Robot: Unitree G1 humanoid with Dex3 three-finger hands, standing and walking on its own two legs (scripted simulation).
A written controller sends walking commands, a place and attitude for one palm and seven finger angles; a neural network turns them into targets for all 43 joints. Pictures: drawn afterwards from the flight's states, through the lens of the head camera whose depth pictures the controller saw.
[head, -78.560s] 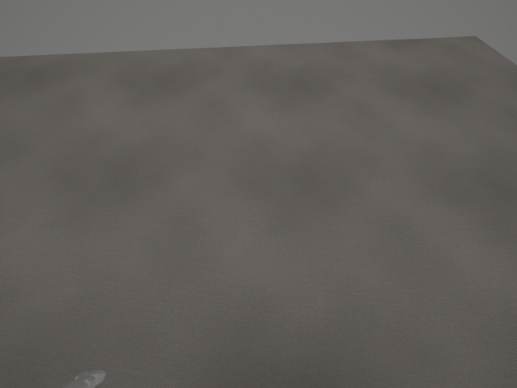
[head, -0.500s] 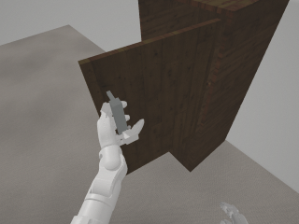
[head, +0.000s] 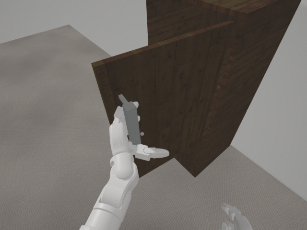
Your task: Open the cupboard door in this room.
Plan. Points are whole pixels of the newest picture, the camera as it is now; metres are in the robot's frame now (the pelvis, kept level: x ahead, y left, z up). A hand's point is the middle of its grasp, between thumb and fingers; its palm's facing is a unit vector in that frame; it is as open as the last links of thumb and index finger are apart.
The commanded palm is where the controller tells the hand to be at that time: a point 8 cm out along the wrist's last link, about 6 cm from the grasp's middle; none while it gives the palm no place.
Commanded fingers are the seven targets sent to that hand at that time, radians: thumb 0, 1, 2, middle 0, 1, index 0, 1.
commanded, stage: slide the hand sideways off the handle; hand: left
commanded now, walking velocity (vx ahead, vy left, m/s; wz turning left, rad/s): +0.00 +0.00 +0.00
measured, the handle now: (129, 121) +0.37 +0.09 +0.10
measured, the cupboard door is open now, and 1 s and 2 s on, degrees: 82 82 82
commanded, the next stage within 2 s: draw the hand back to the body in 1.28 s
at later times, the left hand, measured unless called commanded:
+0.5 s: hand (138, 147) +0.29 +0.05 +0.10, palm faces -0.19 -0.98 +0.00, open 16.1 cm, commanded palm +0.27 +0.13 +0.09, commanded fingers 0.00 -0.50 0.30 -0.15 -0.30 -0.15 -0.30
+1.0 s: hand (110, 159) +0.26 +0.12 +0.09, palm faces -0.12 -0.99 -0.03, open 16.2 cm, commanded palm +0.24 +0.18 +0.09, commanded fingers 0.00 -0.50 0.30 -0.15 -0.30 -0.15 -0.30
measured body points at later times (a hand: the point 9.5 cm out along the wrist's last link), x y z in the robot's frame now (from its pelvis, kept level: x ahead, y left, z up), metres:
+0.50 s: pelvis -0.01 +0.01 +0.00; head -0.02 -0.01 +0.45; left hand +0.30 +0.11 +0.10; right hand +0.15 -0.21 -0.09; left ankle +0.01 +0.12 -0.72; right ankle -0.01 -0.10 -0.72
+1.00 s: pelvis +0.01 -0.01 +0.00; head +0.01 -0.03 +0.45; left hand +0.26 +0.17 +0.09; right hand +0.18 -0.23 -0.08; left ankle +0.01 +0.12 -0.72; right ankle -0.01 -0.10 -0.72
